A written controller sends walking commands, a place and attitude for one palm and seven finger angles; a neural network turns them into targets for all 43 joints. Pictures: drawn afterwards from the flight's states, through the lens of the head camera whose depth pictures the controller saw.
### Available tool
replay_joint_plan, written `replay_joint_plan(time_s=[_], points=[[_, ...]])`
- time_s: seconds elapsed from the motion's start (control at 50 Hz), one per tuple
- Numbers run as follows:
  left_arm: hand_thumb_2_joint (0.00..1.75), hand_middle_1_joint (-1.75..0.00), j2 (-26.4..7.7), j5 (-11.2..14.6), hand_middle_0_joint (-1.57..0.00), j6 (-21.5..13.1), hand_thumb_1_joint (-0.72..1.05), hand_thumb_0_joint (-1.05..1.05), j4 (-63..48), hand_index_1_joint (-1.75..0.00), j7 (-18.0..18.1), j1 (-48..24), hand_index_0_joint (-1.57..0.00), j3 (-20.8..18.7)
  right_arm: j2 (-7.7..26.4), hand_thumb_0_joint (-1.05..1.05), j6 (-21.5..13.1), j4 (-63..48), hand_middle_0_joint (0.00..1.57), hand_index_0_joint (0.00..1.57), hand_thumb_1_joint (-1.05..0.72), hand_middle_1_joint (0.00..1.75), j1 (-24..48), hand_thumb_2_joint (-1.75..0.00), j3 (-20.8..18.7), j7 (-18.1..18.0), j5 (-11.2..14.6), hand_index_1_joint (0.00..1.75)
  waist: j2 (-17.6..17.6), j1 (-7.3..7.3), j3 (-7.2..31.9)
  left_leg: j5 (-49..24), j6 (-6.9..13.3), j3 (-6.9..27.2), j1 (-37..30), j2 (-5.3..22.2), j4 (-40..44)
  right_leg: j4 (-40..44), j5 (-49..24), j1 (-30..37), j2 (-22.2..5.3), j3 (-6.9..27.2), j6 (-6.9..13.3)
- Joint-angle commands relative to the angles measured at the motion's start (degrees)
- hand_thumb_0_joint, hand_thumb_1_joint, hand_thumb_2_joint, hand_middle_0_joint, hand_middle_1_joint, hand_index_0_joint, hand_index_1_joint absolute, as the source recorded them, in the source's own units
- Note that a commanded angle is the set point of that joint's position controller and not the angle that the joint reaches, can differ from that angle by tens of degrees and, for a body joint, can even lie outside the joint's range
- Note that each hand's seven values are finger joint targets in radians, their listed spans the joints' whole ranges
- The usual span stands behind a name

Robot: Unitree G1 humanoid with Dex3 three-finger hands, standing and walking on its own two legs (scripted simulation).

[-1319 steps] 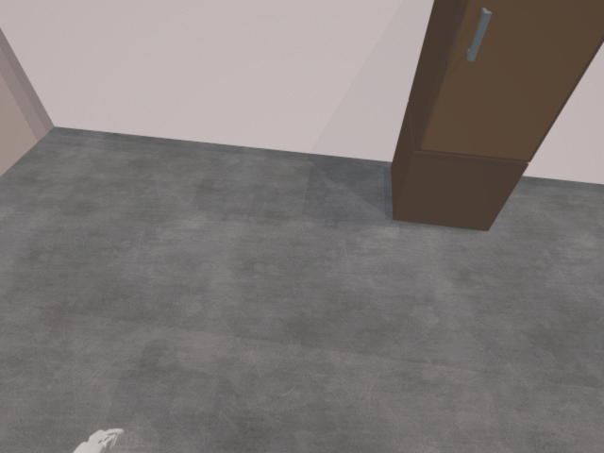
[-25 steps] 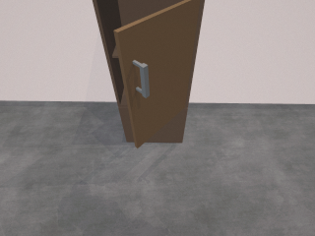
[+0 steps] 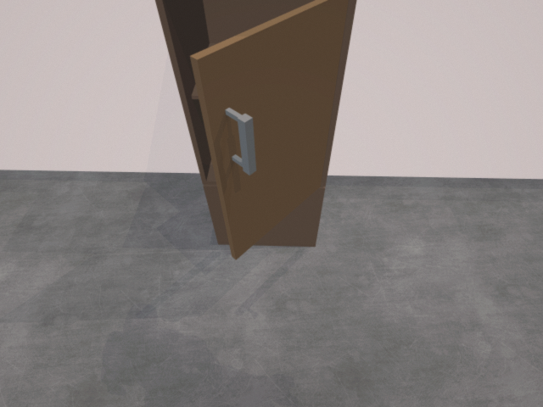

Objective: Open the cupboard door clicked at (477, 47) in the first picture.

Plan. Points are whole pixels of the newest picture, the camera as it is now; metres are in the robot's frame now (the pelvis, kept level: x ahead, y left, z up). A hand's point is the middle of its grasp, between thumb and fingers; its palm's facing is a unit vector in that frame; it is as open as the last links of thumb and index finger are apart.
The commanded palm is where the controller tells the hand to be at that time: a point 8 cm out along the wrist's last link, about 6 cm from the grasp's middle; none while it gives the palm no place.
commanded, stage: look to check the result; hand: left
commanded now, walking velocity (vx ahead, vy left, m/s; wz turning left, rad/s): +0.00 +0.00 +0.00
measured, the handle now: (240, 142) +0.56 +0.09 +0.07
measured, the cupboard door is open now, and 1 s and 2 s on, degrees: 49 49 49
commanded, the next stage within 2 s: walk to a spot facing it in 0.14 s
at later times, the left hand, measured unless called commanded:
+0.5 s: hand out of the picture +0.08 +0.21 -0.17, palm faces -0.06 -0.96 -0.27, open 7.4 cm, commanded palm none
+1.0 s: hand out of the picture +0.08 +0.15 -0.17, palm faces -0.26 -0.93 -0.27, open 7.4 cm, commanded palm none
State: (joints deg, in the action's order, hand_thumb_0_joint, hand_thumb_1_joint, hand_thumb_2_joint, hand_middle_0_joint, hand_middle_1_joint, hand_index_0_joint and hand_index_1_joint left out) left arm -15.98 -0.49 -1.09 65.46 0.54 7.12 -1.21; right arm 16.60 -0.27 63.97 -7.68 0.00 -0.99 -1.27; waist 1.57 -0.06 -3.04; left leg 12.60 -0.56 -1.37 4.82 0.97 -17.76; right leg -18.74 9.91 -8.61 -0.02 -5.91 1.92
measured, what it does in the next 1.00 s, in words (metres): lifts its left foot, turning right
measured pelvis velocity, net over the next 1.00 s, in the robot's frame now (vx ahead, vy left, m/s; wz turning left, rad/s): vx -0.01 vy -0.04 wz -0.34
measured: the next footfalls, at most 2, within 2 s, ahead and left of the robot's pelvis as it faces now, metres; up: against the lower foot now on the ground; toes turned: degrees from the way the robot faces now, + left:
left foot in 1.20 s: +0.08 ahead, +0.10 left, +0.00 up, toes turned -27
right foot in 1.48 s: -0.02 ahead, -0.18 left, +0.00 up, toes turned -39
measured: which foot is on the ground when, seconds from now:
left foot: down 0.00-0.74, up 0.76-1.00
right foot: down 0.00-1.00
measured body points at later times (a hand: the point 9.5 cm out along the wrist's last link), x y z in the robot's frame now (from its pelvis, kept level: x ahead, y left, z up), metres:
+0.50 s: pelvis +0.00 +0.00 -0.01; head +0.02 -0.01 +0.44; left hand +0.08 +0.26 -0.15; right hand +0.04 -0.27 -0.16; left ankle -0.03 +0.12 -0.75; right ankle +0.00 -0.09 -0.75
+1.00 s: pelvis -0.01 -0.04 +0.00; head +0.05 -0.08 +0.44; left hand +0.09 +0.19 -0.15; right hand +0.01 -0.32 -0.15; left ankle +0.00 +0.12 -0.68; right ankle -0.04 -0.12 -0.75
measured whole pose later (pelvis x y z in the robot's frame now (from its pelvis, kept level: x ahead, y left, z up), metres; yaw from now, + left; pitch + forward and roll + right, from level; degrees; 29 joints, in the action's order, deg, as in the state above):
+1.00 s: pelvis -0.01 -0.04 +0.00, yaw -19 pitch +3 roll +2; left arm -11.5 -1.3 1.8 55.5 0.6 13.6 -4.4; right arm 13.0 2.3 53.4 -4.3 -3.3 -1.9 -0.5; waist -0.7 1.7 -6.2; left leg 24.7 -3.7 -0.4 26.0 2.3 -56.9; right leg -26.6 12.6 -16.2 4.2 7.1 3.9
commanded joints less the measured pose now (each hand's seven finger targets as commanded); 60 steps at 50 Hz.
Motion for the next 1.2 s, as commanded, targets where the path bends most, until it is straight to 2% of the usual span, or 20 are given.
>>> replay_joint_plan(time_s=[0.0, 0.24, 0.32, 0.44, 0.54, 0.58, 0.62, 0.68, 0.7, 0.72, 0.74, 0.76, 0.78, 0.86, 1.0, 1.1, 1.12, 1.14, 1.16, 1.18], points=[[0.90, -0.30, -10.9, -0.1, -0.20, -1.2, 0.90, 0.00, -3.0, -0.30, 0.8, -0.9, -0.20, -1.8, 9.8, 0.00, -0.7, -2.4, 0.20, 0.20, -0.90, 0.30, -0.3, -0.90, -1.9, -0.4, 0.3, 0.30, -1.5, -0.22, 5.6, -12.7, 1.8, 4.4, 0.3, 6.2, 2.1, 2.0, -13.8, 4.6, -8.1, 7.4, 1.1], [0.90, -0.30, -11.2, -0.1, -0.20, -1.3, 0.90, 0.00, -3.2, -0.30, 0.8, -1.5, -0.20, -1.7, 9.7, 0.00, -0.8, -2.2, 0.20, 0.20, -0.90, 0.30, -0.5, -0.90, -1.7, -0.4, 0.2, 0.30, -1.2, -0.23, 5.4, -13.8, 1.6, 4.6, 0.1, 6.2, 2.6, 2.1, -15.5, 5.8, -8.2, 7.5, 1.2], [0.90, -0.30, -6.1, 0.0, -0.20, 0.4, 0.90, 0.00, -3.2, -0.30, 1.0, 0.8, -0.20, -1.2, 4.1, 0.00, 0.3, -1.7, 0.20, 0.20, -0.90, 0.30, -4.4, -0.90, -1.0, -1.0, 0.1, 0.30, -1.6, -0.69, 4.7, -13.8, 0.5, 1.2, -0.1, 6.9, -0.9, -0.9, -20.1, 3.0, -8.0, 8.6, 0.8], [0.90, -0.30, -7.6, -0.6, -0.20, 2.6, 0.90, 0.00, -6.9, -0.30, 0.4, 1.5, -0.20, -3.2, 5.2, 0.00, 1.6, -4.8, 0.20, 0.20, -0.90, 0.30, -6.1, -0.90, -2.9, -1.8, 0.1, 0.30, -2.3, -0.91, 3.2, -6.9, 0.7, -1.8, 2.7, 7.7, -5.8, -5.7, -18.7, -2.4, -7.0, 12.5, 1.9], [0.90, -0.30, -5.1, -0.8, -0.20, 3.6, 0.90, 0.00, -10.8, -0.30, -0.8, 0.7, -0.20, -3.8, 7.4, 0.00, 1.4, -7.4, 0.20, 0.20, -0.90, 0.30, -6.4, -0.90, -4.4, -2.2, -0.4, 0.30, 5.3, -0.98, 1.1, -1.9, 5.1, 4.6, 3.5, 15.5, -0.8, -17.7, -4.4, -11.8, -1.1, 9.3, 0.2], [0.90, -0.30, -3.4, -0.8, -0.20, 4.3, 0.90, 0.00, -12.3, -0.30, -1.3, 0.4, -0.20, -4.1, 8.0, 0.00, 0.8, -8.2, 0.20, 0.20, -0.90, 0.30, -5.6, -0.90, -4.8, -2.2, -0.8, 0.30, 10.8, -0.58, 0.3, -11.5, 10.4, 8.2, 3.9, 22.4, 2.4, -33.0, 17.2, -15.8, 0.4, 6.5, -1.0], [0.90, -0.30, -2.9, -0.7, -0.20, 4.5, 0.90, 0.00, -13.2, -0.30, -1.5, 0.7, -0.20, -4.6, 7.3, 0.00, 0.3, -9.2, 0.20, 0.20, -0.90, 0.30, -4.7, -0.90, -4.7, -2.4, -0.9, 0.30, 8.8, 0.31, 0.3, -17.1, 11.4, 6.7, 4.5, 23.4, 0.4, -36.1, 20.2, -16.2, -1.5, 8.5, -1.0], [0.90, -0.30, -1.8, -0.6, -0.20, 3.5, 0.90, 0.00, -12.2, -0.30, -2.0, 6.8, -0.20, -4.8, 7.8, 0.00, 0.5, -10.1, 0.20, 0.20, -0.90, 0.30, -2.0, -0.90, -5.1, -2.2, -1.0, 0.30, 5.7, 3.22, 2.3, -20.2, 5.7, -1.9, 5.2, 18.0, -10.6, -19.0, 11.5, -6.1, -1.5, 4.5, -1.0], [0.90, -0.30, -4.2, -1.0, -0.20, 2.8, 0.90, 0.00, -10.9, -0.30, -1.8, 11.2, -0.20, -5.5, 7.1, 0.00, 0.8, -10.7, 0.20, 0.20, -0.90, 0.30, -0.9, -0.90, -5.1, -2.1, -0.3, 0.30, -2.3, 5.38, 3.6, -12.8, 2.0, -5.3, 9.2, 12.7, -21.1, -7.4, -3.7, 0.0, -2.5, 7.4, -0.3], [0.90, -0.30, -11.5, -1.8, -0.20, 2.0, 0.90, 0.00, -10.6, -0.30, -0.5, 13.8, -0.20, -7.0, 2.1, 0.00, 1.0, -12.8, 0.20, 0.20, -0.90, 0.30, -1.6, -0.90, -4.7, -1.8, 0.6, 0.30, -22.9, 5.30, 4.3, 15.8, -2.3, -9.0, 24.3, 2.5, -37.0, 0.9, -23.2, 7.4, -17.9, 33.0, 5.3], [0.90, -0.30, -12.3, -0.6, -0.20, 2.1, 0.90, 0.00, -10.0, -0.30, 0.3, 15.6, -0.20, -7.0, 2.7, 0.00, 1.7, -13.5, 0.20, 0.20, -0.90, 0.30, 0.5, -0.90, -4.5, -1.6, 0.7, 0.30, -20.1, 6.62, 3.8, 25.0, -2.1, -0.8, 26.4, 1.1, -46.8, 0.4, -32.7, 5.7, -20.8, 36.9, 9.4], [0.90, -0.30, -11.8, -0.5, -0.20, 2.2, 0.90, 0.00, -10.9, -0.30, 0.5, 13.0, -0.20, -6.7, 2.6, 0.00, 2.0, -13.0, 0.20, 0.20, -0.90, 0.30, -1.4, -0.90, -4.6, -1.2, 1.0, 0.30, -16.5, 4.22, 3.2, 21.6, -1.8, 2.5, 27.4, 3.1, -50.9, 0.9, -19.3, 3.1, -20.2, 33.6, 12.0], [0.90, -0.30, -9.2, -0.7, -0.20, 2.5, 0.90, 0.00, -12.6, -0.30, 0.7, 8.8, -0.20, -6.4, 2.1, 0.00, 2.1, -12.8, 0.20, 0.20, -0.90, 0.30, 0.1, -0.90, -4.7, -0.9, 0.9, 0.30, -11.5, 2.89, 1.2, 17.5, -2.0, 2.8, 27.8, 3.5, -52.0, 1.9, -8.8, -1.4, -16.6, 33.3, 11.6], [0.90, -0.30, -6.9, -0.8, -0.20, 1.6, 0.90, 0.00, -13.6, -0.30, 1.1, 7.3, -0.20, -5.8, 0.2, 0.00, 2.0, -12.7, 0.20, 0.20, -0.90, 0.30, 0.4, -0.90, -4.3, -0.8, 0.7, 0.30, -6.1, 1.03, 5.1, 11.7, -3.1, 2.5, 25.3, 3.2, -46.3, -1.7, -21.1, 0.8, -12.3, 27.4, 9.8], [0.90, -0.30, -7.9, -1.3, -0.20, 2.0, 0.90, 0.00, -13.2, -0.30, 0.9, 10.2, -0.20, -6.3, 0.0, 0.00, 1.4, -15.2, 0.20, 0.20, -0.90, 0.30, 3.9, -0.90, -4.3, -1.1, 1.3, 0.30, -9.8, 2.80, 7.0, 12.6, -3.1, 2.0, 22.8, 0.6, -32.6, -3.6, -26.2, 5.1, -10.7, 30.9, 10.0], [0.90, -0.30, -7.9, -1.1, -0.20, 2.6, 0.90, 0.00, -14.6, -0.30, 0.8, 6.4, -0.20, -6.4, 0.6, 0.00, 0.7, -14.8, 0.20, 0.20, -0.90, 0.30, 0.0, -0.90, -4.3, -1.6, 1.9, 0.30, -9.0, -0.06, 8.1, 5.8, -2.4, 2.8, 9.6, -0.6, -13.8, -7.7, -25.2, -2.4, -7.7, 32.4, 6.4], [0.90, -0.30, -7.0, -0.7, -0.20, 2.7, 0.90, 0.00, -15.2, -0.30, 0.7, 4.7, -0.20, -6.2, 1.9, 0.00, 0.3, -13.7, 0.20, 0.20, -0.90, 0.30, -3.4, -0.90, -4.5, -1.9, 1.8, 0.30, -6.7, -2.03, 9.1, 0.0, -2.0, 2.8, 0.7, 1.3, -5.9, -10.0, -19.5, -8.1, -5.6, 29.6, 3.8], [0.90, -0.30, -3.9, 0.0, -0.20, 2.7, 0.90, 0.00, -16.3, -0.30, 0.4, 5.1, -0.20, -5.5, 6.1, 0.00, -0.4, -13.6, 0.20, 0.20, -0.90, 0.30, -4.9, -0.90, -5.1, -2.3, 1.0, 0.30, 4.5, -2.44, 9.6, -1.5, 1.4, 13.8, -7.5, 11.9, 1.1, -16.5, -3.1, -18.8, 1.3, 23.6, 0.2], [0.90, -0.30, -2.4, 0.3, -0.20, 2.5, 0.90, 0.00, -17.6, -0.30, -0.5, 4.5, -0.20, -5.0, 10.8, 0.00, -0.4, -14.6, 0.20, 0.20, -0.90, 0.30, -5.6, -0.90, -6.0, -2.5, 0.2, 0.30, 17.7, -2.27, 8.4, -12.5, 8.1, 26.2, -8.7, 26.1, 3.5, -30.7, 25.1, -26.4, 5.5, 12.5, -3.5], [0.90, -0.30, -5.0, -0.5, -0.20, 2.7, 0.90, 0.00, -17.9, -0.30, -0.8, 1.8, -0.20, -5.3, 10.6, 0.00, 0.0, -14.9, 0.20, 0.20, -0.90, 0.30, -5.9, -0.90, -5.6, -2.7, -0.4, 0.30, 10.7, -3.19, 5.5, -18.7, 12.5, 25.9, -2.0, 28.6, 1.6, -41.3, 26.1, -25.8, 2.7, 12.2, -4.3]])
